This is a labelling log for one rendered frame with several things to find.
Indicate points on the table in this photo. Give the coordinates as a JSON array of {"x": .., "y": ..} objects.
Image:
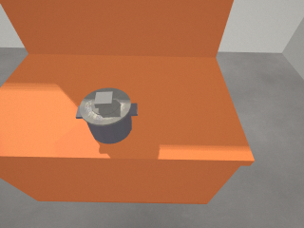
[{"x": 187, "y": 140}]

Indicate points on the lid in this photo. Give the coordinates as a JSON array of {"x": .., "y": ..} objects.
[{"x": 105, "y": 116}]

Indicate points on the pot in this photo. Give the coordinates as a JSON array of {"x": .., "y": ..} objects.
[{"x": 114, "y": 133}]

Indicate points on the knob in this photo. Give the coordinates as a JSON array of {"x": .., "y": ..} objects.
[{"x": 104, "y": 99}]

